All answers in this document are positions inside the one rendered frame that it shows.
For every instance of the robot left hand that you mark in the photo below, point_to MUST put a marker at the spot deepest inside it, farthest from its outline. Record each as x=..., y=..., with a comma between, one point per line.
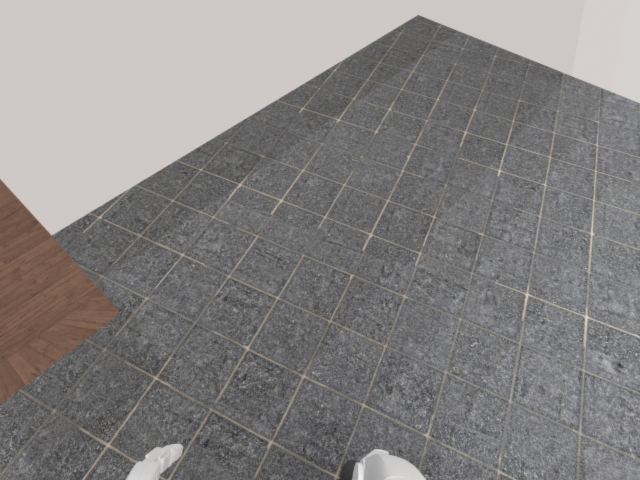
x=155, y=463

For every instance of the right robot thigh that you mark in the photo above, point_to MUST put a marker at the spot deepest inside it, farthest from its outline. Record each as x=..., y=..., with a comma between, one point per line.
x=385, y=467

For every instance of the right robot foot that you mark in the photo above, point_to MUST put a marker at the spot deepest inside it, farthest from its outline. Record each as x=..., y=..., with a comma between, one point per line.
x=347, y=470

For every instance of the cabinet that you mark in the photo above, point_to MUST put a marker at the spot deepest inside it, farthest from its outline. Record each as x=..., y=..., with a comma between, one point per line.
x=48, y=305

